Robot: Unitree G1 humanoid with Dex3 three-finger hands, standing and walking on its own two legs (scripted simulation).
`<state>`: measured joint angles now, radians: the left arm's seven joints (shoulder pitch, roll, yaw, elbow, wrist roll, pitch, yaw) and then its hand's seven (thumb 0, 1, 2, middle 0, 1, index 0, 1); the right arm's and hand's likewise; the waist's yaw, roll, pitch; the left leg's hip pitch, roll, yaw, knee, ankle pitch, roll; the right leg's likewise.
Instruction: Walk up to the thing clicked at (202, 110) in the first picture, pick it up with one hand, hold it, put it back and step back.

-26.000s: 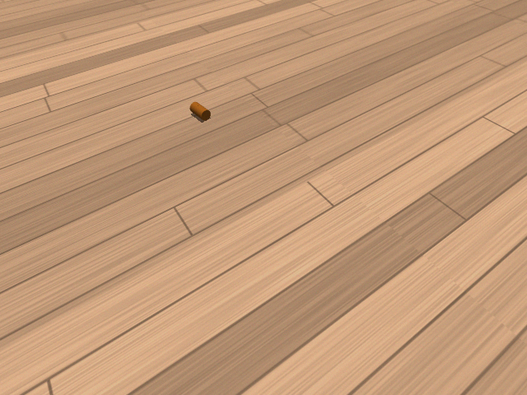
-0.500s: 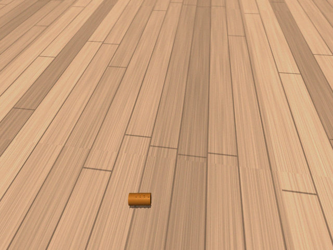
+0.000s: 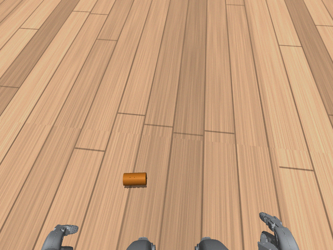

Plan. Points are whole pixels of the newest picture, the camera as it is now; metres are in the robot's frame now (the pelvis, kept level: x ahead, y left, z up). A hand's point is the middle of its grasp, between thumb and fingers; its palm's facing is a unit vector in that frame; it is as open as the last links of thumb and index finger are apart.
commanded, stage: rise first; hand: left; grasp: from above
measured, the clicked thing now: (135, 179) +0.51 +0.19 -0.70
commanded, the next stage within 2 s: none
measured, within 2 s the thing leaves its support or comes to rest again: neither
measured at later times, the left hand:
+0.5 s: hand out of the picture +0.13 +0.26 -0.18, palm faces -0.17 -0.87 -0.46, open 14.1 cm
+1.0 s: hand (99, 215) +0.26 +0.28 -0.37, palm faces -0.46 -0.43 -0.78, open 14.1 cm
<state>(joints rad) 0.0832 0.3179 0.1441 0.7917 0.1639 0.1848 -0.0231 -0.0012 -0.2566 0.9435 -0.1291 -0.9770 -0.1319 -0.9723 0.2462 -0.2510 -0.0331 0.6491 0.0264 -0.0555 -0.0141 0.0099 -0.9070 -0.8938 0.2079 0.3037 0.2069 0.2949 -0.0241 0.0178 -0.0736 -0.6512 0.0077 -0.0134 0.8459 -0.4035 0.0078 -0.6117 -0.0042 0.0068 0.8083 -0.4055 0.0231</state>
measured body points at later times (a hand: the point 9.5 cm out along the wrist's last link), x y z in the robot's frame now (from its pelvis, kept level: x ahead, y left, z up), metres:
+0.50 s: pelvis +0.00 +0.00 -0.05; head +0.10 +0.02 +0.39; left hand +0.14 +0.30 -0.15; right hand +0.18 -0.25 -0.14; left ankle +0.00 +0.11 -0.70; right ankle -0.01 -0.14 -0.70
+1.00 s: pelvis -0.07 -0.01 -0.24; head +0.13 +0.00 +0.17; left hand +0.28 +0.30 -0.32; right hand +0.10 -0.28 -0.37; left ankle +0.00 +0.11 -0.70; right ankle -0.01 -0.14 -0.70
